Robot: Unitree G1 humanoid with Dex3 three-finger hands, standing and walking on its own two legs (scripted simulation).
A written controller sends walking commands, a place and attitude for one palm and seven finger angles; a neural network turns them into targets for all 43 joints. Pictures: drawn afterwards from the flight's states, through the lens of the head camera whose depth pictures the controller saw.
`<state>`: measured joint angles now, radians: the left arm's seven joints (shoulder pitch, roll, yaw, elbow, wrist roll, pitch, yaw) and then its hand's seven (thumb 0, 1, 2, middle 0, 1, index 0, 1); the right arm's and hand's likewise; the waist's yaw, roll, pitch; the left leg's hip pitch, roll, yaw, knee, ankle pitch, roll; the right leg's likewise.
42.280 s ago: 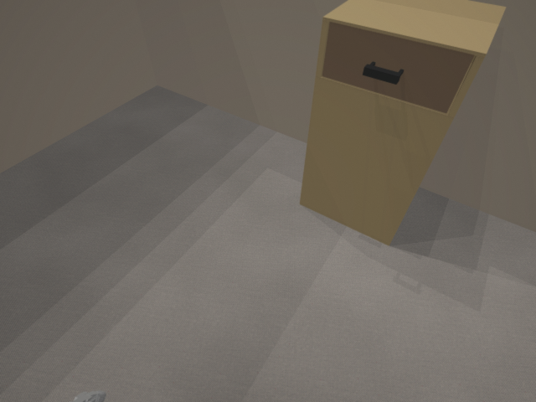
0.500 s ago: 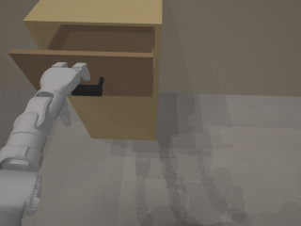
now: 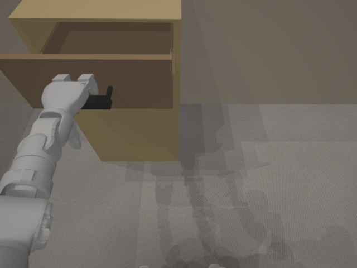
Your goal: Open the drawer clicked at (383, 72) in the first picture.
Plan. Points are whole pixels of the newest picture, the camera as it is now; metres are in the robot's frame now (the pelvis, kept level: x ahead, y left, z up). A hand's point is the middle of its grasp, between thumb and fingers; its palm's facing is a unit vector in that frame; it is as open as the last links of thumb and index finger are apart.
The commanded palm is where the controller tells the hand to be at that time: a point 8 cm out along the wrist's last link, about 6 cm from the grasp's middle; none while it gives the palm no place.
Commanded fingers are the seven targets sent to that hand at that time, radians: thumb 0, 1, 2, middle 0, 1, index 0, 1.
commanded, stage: lower the fingers behind the handle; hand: left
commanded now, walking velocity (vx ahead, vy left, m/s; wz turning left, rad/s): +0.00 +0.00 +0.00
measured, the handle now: (91, 96) +0.53 +0.22 +0.04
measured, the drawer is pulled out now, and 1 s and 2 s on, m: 0.16 0.16 0.16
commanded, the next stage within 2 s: lift the fingers back up to retry in 0.84 s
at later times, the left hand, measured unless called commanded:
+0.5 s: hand (77, 114) +0.46 +0.24 +0.05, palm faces -0.02 +0.01 -1.00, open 13.9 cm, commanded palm +0.44 +0.24 +0.08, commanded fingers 0.00 -0.50 0.30 -0.30 -1.20 -0.30 -1.20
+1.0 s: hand (77, 114) +0.46 +0.24 +0.05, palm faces -0.02 +0.00 -1.00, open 14.0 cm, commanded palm +0.44 +0.24 +0.09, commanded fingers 0.00 -0.50 0.30 -0.30 -1.20 -0.30 -1.20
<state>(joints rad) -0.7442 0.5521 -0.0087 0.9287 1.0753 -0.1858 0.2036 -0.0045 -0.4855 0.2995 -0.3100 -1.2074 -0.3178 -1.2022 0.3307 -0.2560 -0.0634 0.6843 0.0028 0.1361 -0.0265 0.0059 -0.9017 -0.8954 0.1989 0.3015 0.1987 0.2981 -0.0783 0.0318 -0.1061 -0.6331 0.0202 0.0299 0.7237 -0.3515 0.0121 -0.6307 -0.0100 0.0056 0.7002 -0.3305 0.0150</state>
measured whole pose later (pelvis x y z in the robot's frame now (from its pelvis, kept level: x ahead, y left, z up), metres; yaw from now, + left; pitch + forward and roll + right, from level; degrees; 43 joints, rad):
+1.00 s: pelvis -0.01 +0.00 -0.01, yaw +0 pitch +17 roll -1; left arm -0.76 0.54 -0.03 0.93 1.08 -0.14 0.24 0.00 -0.49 0.30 -0.21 -1.25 -0.29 -1.17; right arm 0.35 -0.26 -0.06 0.68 0.00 0.14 -0.02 0.01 -0.90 -0.90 0.20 0.30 0.20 0.30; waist -0.08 0.03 -0.13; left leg -0.71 0.02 0.03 0.80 -0.38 0.02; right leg -0.71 -0.01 0.01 0.76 -0.35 0.02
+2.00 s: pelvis +0.01 -0.01 +0.01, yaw +1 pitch +12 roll +0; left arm -0.73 0.55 -0.04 0.80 1.03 -0.16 0.12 0.00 -0.49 0.30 -0.32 -1.20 -0.32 -1.20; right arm 0.28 -0.27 -0.06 0.68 0.02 0.14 -0.03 0.01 -0.90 -0.90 0.20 0.30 0.20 0.30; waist -0.04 0.05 -0.09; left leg -0.52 0.02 0.01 0.65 -0.33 -0.01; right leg -0.52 -0.01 -0.02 0.64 -0.33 0.00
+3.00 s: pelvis +0.00 +0.00 +0.01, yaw +1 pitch +11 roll -1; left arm -0.72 0.55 -0.05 0.78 1.02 -0.15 0.09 0.00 -0.49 0.30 -0.32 -1.20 -0.32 -1.20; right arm 0.29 -0.25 -0.05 0.67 0.02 0.13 -0.03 0.01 -0.90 -0.90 0.20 0.30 0.20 0.30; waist -0.04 0.04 -0.09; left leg -0.52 0.01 0.02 0.66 -0.33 0.01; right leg -0.52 -0.02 0.00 0.64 -0.31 0.02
